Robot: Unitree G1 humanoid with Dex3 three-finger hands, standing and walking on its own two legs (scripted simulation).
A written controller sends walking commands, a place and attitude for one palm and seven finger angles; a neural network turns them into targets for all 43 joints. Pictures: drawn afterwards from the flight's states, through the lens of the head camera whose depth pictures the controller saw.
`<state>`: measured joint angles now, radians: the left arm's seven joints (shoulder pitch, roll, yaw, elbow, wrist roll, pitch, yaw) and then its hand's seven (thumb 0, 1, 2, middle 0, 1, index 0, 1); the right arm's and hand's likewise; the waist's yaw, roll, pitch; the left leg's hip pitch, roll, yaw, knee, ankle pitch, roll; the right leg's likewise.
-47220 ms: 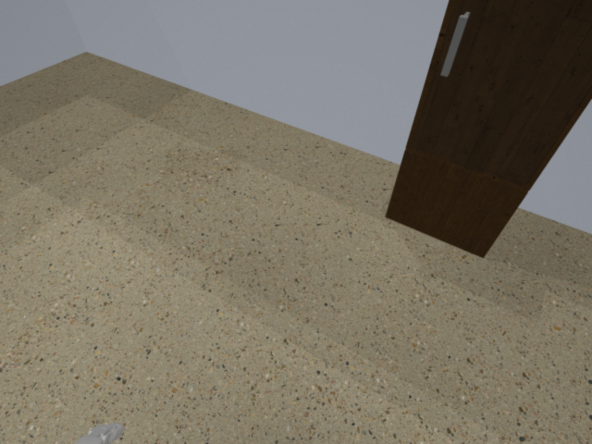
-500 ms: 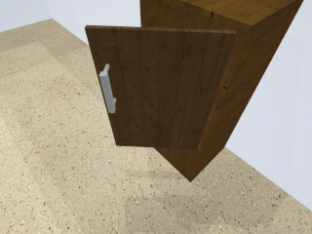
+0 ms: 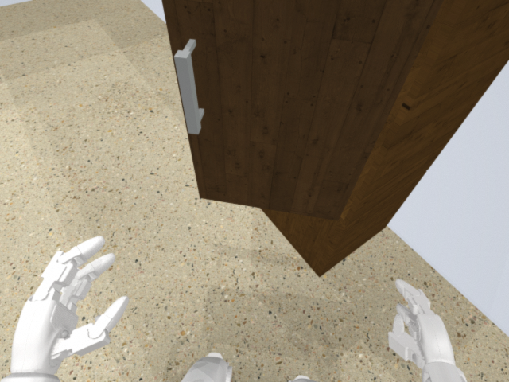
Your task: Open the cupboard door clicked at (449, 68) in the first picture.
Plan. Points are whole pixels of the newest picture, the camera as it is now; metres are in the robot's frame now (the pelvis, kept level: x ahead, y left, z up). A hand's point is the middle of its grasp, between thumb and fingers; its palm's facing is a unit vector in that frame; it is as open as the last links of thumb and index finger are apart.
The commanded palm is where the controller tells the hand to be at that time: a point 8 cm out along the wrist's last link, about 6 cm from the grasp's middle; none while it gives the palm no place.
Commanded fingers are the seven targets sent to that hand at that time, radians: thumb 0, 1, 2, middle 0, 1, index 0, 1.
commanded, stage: raise the hand with hooked fingers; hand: left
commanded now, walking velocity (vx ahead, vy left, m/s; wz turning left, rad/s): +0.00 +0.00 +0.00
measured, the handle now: (192, 89) +0.58 +0.19 +0.12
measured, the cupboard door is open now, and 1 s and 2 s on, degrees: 44 44 44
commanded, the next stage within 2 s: move the hooked fingers beside the handle in 1.52 s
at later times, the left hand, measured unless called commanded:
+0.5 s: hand (96, 254) +0.26 +0.25 +0.07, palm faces -0.07 -1.00 -0.05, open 12.5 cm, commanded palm +0.24 +0.31 +0.10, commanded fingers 0.00 -0.38 0.35 -0.29 -1.12 -0.29 -1.12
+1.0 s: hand (28, 192) +0.30 +0.33 +0.15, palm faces +0.01 -1.00 -0.07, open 13.9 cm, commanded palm +0.27 +0.38 +0.14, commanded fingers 0.00 -0.50 0.30 -0.30 -1.20 -0.30 -1.20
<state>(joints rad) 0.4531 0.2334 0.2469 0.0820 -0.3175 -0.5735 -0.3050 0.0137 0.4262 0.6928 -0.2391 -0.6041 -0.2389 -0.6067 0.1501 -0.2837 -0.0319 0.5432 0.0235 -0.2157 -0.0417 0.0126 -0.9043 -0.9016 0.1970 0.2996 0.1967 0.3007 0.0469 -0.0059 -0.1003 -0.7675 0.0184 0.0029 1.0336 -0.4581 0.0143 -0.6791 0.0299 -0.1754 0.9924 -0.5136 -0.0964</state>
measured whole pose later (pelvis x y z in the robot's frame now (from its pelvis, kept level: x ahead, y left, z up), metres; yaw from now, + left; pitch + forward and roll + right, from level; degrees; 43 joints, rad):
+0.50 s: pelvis +0.00 +0.04 +0.02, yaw -2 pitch +10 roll -2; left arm 0.21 0.32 0.29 0.19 -0.34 -0.33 -0.41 0.00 -0.16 0.44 -0.28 -0.98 -0.28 -0.98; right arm 0.28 -0.30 0.00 0.62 0.06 -0.22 -0.08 0.02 -0.90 -0.90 0.20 0.30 0.20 0.30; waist -0.01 0.03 -0.06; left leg -0.65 0.00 0.06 0.87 -0.39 0.07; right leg -0.58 0.02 -0.11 0.83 -0.42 -0.04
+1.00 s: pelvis +0.00 +0.06 +0.04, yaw -1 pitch +5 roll -2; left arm -0.07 0.44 0.41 0.34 -0.34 -0.19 -0.48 -0.01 -0.49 0.30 -0.31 -1.19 -0.31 -1.20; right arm 0.26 -0.26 0.08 0.60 0.05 -0.21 -0.09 0.01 -0.90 -0.90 0.20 0.30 0.20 0.30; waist 0.03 0.03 -0.04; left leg -0.47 -0.03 0.07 0.71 -0.33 0.09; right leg -0.39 0.00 -0.11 0.66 -0.35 -0.01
